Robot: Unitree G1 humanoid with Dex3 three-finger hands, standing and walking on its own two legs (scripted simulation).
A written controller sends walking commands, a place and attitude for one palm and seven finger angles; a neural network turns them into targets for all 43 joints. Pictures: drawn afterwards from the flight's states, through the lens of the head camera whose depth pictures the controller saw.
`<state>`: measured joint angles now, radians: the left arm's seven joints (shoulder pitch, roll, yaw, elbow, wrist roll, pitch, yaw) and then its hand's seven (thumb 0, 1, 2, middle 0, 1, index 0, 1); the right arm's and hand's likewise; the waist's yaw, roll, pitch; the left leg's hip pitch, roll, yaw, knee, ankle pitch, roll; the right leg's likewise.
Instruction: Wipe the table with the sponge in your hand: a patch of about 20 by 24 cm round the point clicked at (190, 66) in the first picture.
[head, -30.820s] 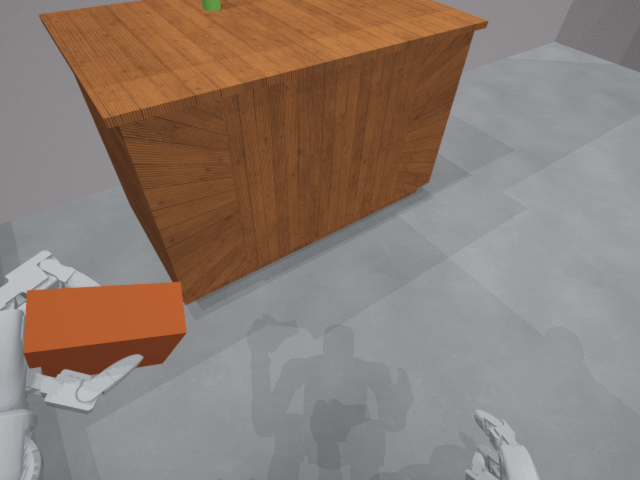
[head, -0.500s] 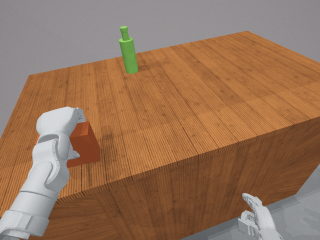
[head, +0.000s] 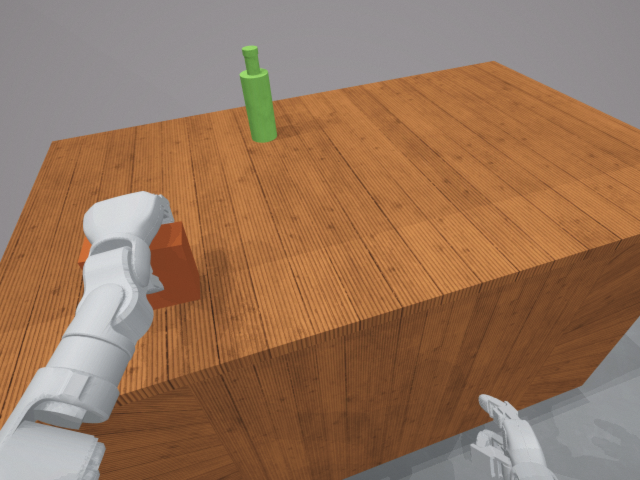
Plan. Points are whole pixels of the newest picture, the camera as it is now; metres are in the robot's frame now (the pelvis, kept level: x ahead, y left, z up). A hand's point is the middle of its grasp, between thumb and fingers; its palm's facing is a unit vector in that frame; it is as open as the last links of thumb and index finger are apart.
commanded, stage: wipe forward along the middle lane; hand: left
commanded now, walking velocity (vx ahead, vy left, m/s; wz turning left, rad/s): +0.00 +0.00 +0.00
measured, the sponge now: (150, 280) +0.34 +0.29 +0.09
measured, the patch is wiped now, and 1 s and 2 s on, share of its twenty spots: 0.95 0.95 0.95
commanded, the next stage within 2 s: slide back across to the first lane in 0.66 s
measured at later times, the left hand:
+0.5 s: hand (143, 228) +0.39 +0.30 +0.13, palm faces -0.05 -0.04 -1.00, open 9.3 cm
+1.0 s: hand (134, 211) +0.43 +0.33 +0.14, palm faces -0.06 -0.03 -1.00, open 9.3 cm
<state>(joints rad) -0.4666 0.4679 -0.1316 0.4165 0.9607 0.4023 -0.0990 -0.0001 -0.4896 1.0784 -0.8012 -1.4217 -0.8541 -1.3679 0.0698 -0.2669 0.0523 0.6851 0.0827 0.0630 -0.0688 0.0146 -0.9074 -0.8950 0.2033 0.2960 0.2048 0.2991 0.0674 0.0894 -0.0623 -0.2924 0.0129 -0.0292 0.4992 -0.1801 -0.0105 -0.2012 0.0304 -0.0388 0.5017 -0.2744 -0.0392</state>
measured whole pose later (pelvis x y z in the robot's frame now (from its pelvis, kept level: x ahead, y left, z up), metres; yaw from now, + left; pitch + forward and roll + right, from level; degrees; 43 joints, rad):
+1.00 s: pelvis +0.02 +0.02 +0.00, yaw -2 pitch +4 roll -1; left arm -0.70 0.61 0.02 0.84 1.01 0.16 -0.06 0.00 -0.49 1.09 -0.80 -1.41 -0.84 -1.39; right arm 0.23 -0.29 0.01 0.70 0.09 0.11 -0.06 0.01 -0.91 -0.89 0.20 0.30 0.20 0.30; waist -0.01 0.08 -0.09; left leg -0.40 0.02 0.00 0.53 -0.21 0.01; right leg -0.30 0.03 -0.01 0.48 -0.26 -0.02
